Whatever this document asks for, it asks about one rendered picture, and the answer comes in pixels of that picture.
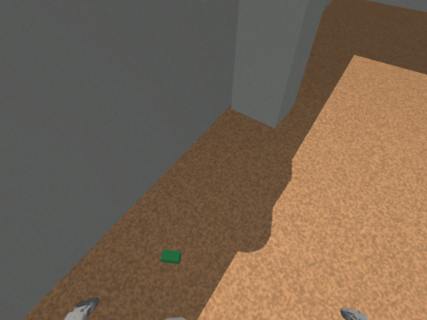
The left robot hand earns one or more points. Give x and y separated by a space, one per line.
83 309

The small box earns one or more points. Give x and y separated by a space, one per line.
168 256

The right robot hand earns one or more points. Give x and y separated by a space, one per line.
350 314

